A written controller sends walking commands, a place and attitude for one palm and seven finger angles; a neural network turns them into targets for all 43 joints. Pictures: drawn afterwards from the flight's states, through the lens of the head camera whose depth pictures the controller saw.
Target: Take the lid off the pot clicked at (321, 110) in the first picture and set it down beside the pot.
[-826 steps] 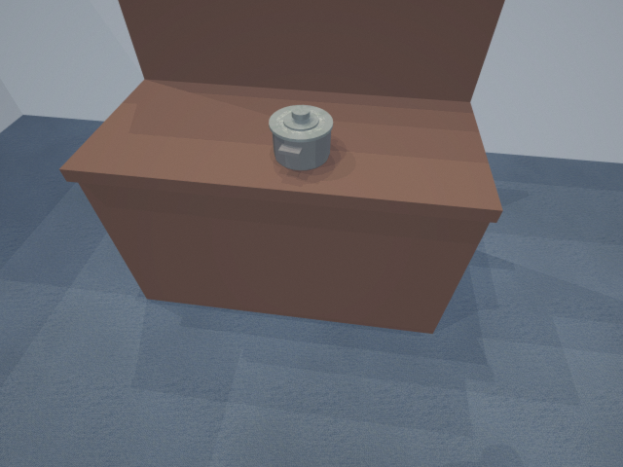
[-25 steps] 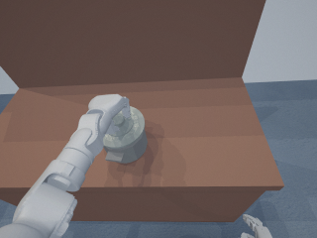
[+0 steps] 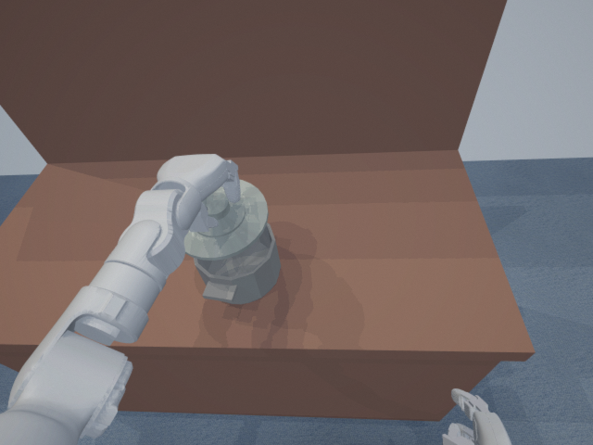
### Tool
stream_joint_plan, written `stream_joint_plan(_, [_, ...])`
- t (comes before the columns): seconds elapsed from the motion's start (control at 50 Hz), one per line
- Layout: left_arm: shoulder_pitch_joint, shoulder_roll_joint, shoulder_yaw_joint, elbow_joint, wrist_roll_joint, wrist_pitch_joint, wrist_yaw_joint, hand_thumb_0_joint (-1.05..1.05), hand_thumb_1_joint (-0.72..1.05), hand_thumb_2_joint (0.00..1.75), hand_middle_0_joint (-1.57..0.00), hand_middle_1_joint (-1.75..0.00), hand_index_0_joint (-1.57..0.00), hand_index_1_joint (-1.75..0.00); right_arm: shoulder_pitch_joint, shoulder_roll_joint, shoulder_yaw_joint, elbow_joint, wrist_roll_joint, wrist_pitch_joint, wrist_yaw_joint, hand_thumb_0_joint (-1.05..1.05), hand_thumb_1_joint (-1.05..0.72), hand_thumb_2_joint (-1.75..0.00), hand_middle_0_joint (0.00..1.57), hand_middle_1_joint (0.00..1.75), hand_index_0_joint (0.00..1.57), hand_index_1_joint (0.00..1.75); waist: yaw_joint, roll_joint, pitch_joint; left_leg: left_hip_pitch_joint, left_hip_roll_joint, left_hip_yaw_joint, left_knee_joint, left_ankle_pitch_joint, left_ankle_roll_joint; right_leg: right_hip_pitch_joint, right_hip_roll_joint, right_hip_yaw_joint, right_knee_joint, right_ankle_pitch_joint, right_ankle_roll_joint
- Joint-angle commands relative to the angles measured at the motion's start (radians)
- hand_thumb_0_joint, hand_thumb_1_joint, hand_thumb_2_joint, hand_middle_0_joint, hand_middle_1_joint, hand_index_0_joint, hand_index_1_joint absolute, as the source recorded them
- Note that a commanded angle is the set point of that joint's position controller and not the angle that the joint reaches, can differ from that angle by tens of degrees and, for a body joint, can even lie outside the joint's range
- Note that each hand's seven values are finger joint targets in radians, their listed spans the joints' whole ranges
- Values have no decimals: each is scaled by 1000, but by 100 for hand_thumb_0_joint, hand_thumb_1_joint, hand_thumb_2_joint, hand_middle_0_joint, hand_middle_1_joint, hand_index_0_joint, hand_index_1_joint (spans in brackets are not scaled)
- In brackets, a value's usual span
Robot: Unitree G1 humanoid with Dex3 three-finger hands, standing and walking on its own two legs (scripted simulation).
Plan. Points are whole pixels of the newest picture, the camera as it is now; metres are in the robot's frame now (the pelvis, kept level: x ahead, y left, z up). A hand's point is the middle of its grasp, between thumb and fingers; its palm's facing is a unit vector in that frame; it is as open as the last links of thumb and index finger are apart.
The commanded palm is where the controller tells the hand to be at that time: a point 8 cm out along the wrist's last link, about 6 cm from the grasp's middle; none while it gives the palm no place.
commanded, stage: lift the lid straight up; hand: left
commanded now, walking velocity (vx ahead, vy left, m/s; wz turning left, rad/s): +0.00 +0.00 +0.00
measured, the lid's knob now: (215, 206) +0.45 +0.14 +0.07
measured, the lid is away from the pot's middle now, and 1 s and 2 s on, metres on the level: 0.01 0.01 0.11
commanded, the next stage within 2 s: move the lid sideways beside the pot in 0.98 s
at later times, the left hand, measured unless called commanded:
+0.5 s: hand (199, 188) +0.42 +0.14 +0.14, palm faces -0.25 -0.03 -0.97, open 7.5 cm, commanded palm +0.41 +0.15 +0.21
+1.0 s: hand (203, 171) +0.43 +0.13 +0.16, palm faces -0.24 -0.02 -0.97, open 7.5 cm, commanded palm +0.41 +0.14 +0.23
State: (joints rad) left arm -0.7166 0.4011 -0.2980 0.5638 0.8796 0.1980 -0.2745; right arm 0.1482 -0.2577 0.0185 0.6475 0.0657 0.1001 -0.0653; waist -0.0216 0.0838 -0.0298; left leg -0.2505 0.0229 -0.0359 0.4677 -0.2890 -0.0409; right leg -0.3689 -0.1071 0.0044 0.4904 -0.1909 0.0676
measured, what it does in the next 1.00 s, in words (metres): stands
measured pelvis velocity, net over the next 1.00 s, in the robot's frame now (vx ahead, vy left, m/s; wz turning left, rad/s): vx -0.01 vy -0.01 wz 0.00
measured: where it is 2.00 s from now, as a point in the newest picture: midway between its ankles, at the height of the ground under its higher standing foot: outside the picture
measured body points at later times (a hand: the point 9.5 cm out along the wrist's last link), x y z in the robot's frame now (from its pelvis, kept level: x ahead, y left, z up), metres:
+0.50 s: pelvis +0.00 +0.00 +0.00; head +0.02 -0.05 +0.45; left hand +0.43 +0.14 +0.19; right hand +0.16 -0.24 -0.12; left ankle -0.03 +0.15 -0.74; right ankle +0.03 -0.17 -0.74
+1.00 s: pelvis -0.01 -0.01 +0.00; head +0.01 -0.06 +0.45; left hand +0.43 +0.13 +0.22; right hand +0.17 -0.24 -0.12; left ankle -0.03 +0.15 -0.74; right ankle +0.03 -0.17 -0.74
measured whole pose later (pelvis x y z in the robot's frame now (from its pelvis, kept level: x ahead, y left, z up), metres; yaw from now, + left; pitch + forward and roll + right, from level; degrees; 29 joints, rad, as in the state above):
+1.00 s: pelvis -0.01 -0.01 +0.00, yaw +0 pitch +3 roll +1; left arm -0.86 0.43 -0.30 0.51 0.87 0.30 -0.41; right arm 0.12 -0.27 0.04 0.63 0.07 0.09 -0.05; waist -0.02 0.10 -0.02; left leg -0.22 0.02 -0.04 0.44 -0.27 -0.05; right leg -0.36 -0.11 0.00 0.50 -0.19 0.06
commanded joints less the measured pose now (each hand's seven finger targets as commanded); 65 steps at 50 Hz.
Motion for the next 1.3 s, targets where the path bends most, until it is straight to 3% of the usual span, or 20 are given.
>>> stream_joint_plan(0.0, [-516,222,149,-193,12,13,55,0,70,90,-90,-109,-86,-106,-93,-102,-22,-130,2,-41,5,0,-90,-90,20,30,20,30,3,-112,-373,40,-59,50,-52,295,78,244,79,-85,-16,279,-91])
stream_joint_plan(0.18, [-569,282,178,-259,16,25,30,0,70,90,-90,-109,-86,-106,-95,-99,-20,-151,0,-57,3,0,-90,-90,20,30,20,30,11,-100,-447,63,-65,51,-60,312,86,305,80,-76,-11,294,-87])
stream_joint_plan(0.3, [-591,220,121,-228,10,43,2,0,70,90,-90,-109,-86,-106,-108,-104,-16,-141,8,-56,9,0,-90,-90,20,30,20,30,-3,-110,-355,54,-58,50,-63,284,81,234,78,-87,-28,260,-88])
stream_joint_plan(0.36, [-636,283,166,-282,7,39,-6,0,70,90,-90,-109,-86,-106,-113,-110,-19,-147,8,-62,8,0,-90,-90,20,30,20,30,2,-93,-386,68,-62,48,-61,276,83,254,76,-80,-24,250,-88])
stream_joint_plan(0.42, [-610,262,149,-304,7,38,-16,0,70,90,-90,-109,-86,-106,-115,-98,-15,-157,5,-71,7,0,-90,-90,20,30,20,30,10,-79,-443,92,-64,44,-57,341,84,293,75,-83,-8,310,-89])
stream_joint_plan(0.46, [-622,298,179,-288,7,45,-18,0,70,90,-90,-109,-86,-106,-110,-110,-16,-147,5,-65,9,0,-90,-90,20,30,20,30,6,-96,-415,80,-61,45,-60,324,81,285,76,-81,-20,300,-89])
stream_joint_plan(0.54, [-642,267,150,-233,8,64,-23,0,70,90,-90,-109,-86,-106,-120,-106,-9,-145,11,-65,8,0,-90,-90,20,30,20,30,5,-121,-356,52,-61,47,-71,273,82,253,75,-84,-27,248,-85])
stream_joint_plan(0.56, [-656,306,181,-270,8,60,-23,0,70,90,-90,-109,-86,-106,-121,-112,-13,-146,10,-66,10,0,-90,-90,20,30,20,30,9,-113,-377,65,-60,45,-69,285,81,264,75,-82,-24,254,-88])
stream_joint_plan(0.64, [-697,250,126,-320,14,67,-35,0,70,90,-90,-109,-86,-106,-134,-98,-9,-159,9,-74,14,0,-90,-90,20,30,20,30,8,-78,-432,99,-62,42,-61,338,80,284,74,-82,-11,305,-89])
stream_joint_plan(0.66, [-677,277,155,-321,10,69,-36,0,70,90,-90,-109,-86,-106,-134,-103,-14,-161,6,-77,16,0,-90,-90,20,30,20,30,12,-93,-435,99,-63,41,-56,338,83,289,74,-81,-10,307,-89])
stream_joint_plan(0.72, [-677,249,132,-258,9,91,-49,0,70,90,-90,-109,-86,-106,-134,-103,-6,-151,10,-67,15,0,-90,-90,20,30,20,30,7,-122,-388,71,-60,47,-69,299,80,266,76,-86,-17,269,-84])
stream_joint_plan(0.76, [-699,306,177,-291,11,91,-49,0,70,90,-90,-109,-86,-106,-138,-111,-9,-156,9,-71,14,0,-90,-90,20,30,20,30,13,-130,-410,75,-62,46,-65,298,83,281,73,-79,-16,271,-85])
stream_joint_plan(0.82, [-634,261,147,-216,21,105,-63,0,70,90,-90,-109,-86,-106,-138,-104,-3,-156,9,-70,14,0,-90,-90,20,30,20,30,17,-142,-378,57,-63,53,-65,307,84,274,73,-83,-11,283,-83])
stream_joint_plan(0.86, [-646,304,182,-219,23,105,-69,0,70,90,-90,-109,-86,-106,-133,-116,-7,-151,9,-62,15,0,-90,-90,20,30,20,30,17,-154,-373,49,-60,52,-68,286,82,272,72,-80,-17,261,-84])
stream_joint_plan(0.94, [-691,227,105,-274,24,100,-85,0,70,90,-90,-109,-86,-106,-150,-101,-3,-173,10,-63,17,0,-90,-90,20,30,20,30,7,-120,-398,69,-64,52,-63,302,83,272,72,-82,-10,279,-84])
stream_joint_plan(0.98, [-718,252,117,-286,20,92,-86,0,70,90,-90,-109,-86,-106,-138,-101,-6,-175,11,-69,14,0,-90,-90,20,30,20,30,1,-103,-413,82,-64,55,-68,292,86,274,77,-78,-15,258,-81])
stream_joint_plan(1.06, [-731,392,239,-300,13,66,-73,0,70,90,-90,-109,-86,-106,-117,-111,-6,-167,5,-83,-3,0,-90,-90,20,30,20,30,14,-133,-445,76,-64,51,-66,286,92,317,71,-68,-21,273,-79])
stream_joint_plan(1.16, [-662,396,238,-212,35,54,-64,0,70,90,-90,-109,-86,-106,-113,-114,-4,-163,9,-74,-7,0,-90,-90,20,30,20,30,20,-133,-380,38,-58,55,-80,272,86,303,68,-72,-29,251,-82])
stream_joint_plan(1.24, [-638,331,176,-176,26,64,-88,0,70,90,-90,-109,-86,-106,-120,-119,-4,-169,16,-64,0,0,-90,-90,20,30,20,30,7,-107,-347,37,-60,59,-76,250,86,260,70,-76,-34,222,-80])
stream_joint_plan(1.28, [-668,356,189,-264,14,51,-101,0,70,90,-90,-109,-86,-106,-112,-118,-14,-186,16,-71,1,0,-90,-90,20,30,20,30,6,-91,-418,77,-64,62,-71,279,94,294,73,-69,-30,248,-77])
